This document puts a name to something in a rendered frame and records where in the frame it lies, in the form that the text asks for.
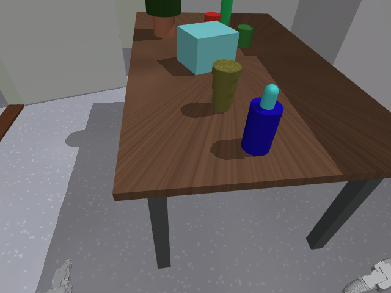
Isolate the right robot hand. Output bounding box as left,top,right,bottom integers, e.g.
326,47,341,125
342,258,391,293

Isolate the potted plant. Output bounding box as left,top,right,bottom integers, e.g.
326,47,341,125
145,0,181,38

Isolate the table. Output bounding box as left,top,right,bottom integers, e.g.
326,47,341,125
112,12,391,269

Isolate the left robot hand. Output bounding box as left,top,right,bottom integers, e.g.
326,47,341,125
46,258,73,293

